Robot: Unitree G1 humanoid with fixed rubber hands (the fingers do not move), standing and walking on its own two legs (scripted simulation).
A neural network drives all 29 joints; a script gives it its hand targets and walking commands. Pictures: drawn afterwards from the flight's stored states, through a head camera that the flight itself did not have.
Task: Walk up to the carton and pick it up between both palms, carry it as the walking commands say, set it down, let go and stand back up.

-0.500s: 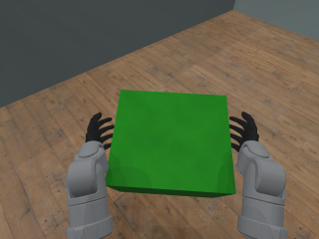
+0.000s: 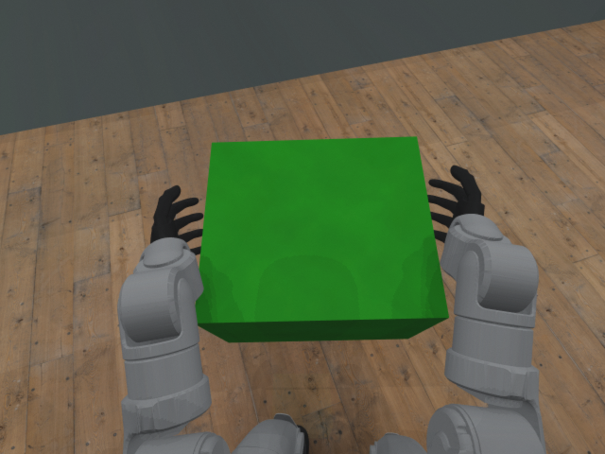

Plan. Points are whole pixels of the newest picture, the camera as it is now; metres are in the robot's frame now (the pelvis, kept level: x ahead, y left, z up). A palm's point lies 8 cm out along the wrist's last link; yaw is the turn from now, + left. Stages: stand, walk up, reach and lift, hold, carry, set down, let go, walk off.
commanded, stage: carry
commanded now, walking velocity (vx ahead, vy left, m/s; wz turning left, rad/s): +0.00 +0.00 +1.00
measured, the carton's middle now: (316, 246) +0.38 +0.02 +0.01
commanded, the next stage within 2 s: none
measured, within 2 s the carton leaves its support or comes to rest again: neither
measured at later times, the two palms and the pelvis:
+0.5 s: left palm out of the picture +0.19 +0.45 +0.09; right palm (203, 215) +0.36 +0.15 +0.10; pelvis -0.02 +0.14 +0.00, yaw +27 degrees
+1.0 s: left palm out of the picture -0.03 +0.62 +0.10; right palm out of the picture +0.25 +0.43 +0.11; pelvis -0.08 +0.26 -0.01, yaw +58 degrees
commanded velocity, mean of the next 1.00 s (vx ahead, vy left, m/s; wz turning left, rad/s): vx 0.00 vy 0.00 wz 1.00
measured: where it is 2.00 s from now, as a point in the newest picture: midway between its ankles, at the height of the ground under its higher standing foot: outside the picture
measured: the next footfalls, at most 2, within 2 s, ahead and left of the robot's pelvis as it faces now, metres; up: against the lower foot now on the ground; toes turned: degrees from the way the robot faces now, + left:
right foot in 0.14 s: +0.01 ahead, -0.09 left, +0.00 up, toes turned +6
left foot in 0.38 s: +0.04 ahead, +0.26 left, +0.00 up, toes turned +19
